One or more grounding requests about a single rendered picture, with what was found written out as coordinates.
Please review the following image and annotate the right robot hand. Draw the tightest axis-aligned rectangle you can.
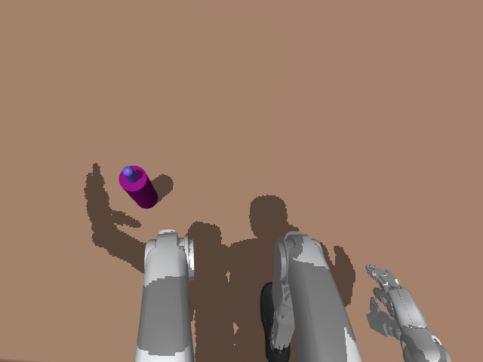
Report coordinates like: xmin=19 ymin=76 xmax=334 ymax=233
xmin=365 ymin=265 xmax=428 ymax=341

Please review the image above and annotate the right robot arm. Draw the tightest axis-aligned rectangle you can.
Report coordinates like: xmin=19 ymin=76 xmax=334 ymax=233
xmin=400 ymin=328 xmax=451 ymax=362

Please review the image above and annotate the bottle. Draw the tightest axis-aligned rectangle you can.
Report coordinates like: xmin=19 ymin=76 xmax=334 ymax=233
xmin=119 ymin=166 xmax=158 ymax=209

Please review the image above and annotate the right robot foot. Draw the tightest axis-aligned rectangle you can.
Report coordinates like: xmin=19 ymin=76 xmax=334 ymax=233
xmin=260 ymin=282 xmax=290 ymax=362

